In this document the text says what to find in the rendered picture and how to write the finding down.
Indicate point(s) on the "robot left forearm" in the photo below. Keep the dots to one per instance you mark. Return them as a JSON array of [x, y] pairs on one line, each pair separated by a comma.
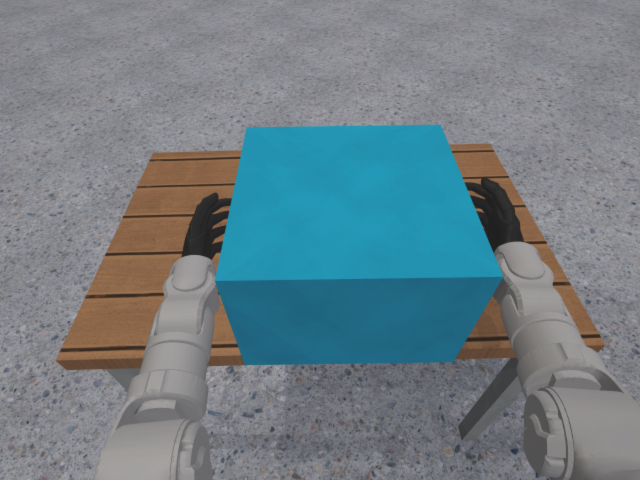
[[171, 382]]

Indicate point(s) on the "table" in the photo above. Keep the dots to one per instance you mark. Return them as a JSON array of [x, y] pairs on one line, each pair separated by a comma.
[[113, 324]]

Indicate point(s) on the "robot right forearm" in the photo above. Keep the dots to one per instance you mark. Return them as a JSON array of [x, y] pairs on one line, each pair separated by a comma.
[[546, 341]]

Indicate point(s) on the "robot right hand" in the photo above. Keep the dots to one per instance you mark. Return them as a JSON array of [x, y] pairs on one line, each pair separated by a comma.
[[500, 223]]

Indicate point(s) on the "robot left hand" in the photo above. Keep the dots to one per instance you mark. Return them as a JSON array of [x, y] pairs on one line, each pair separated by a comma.
[[200, 235]]

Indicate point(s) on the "robot left upper arm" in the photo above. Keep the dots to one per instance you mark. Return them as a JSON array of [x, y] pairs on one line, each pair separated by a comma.
[[162, 450]]

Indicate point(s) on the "carton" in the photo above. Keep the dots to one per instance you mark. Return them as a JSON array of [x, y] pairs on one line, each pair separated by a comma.
[[352, 245]]

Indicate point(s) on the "robot right upper arm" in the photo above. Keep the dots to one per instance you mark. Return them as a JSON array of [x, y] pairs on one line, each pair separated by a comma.
[[582, 434]]

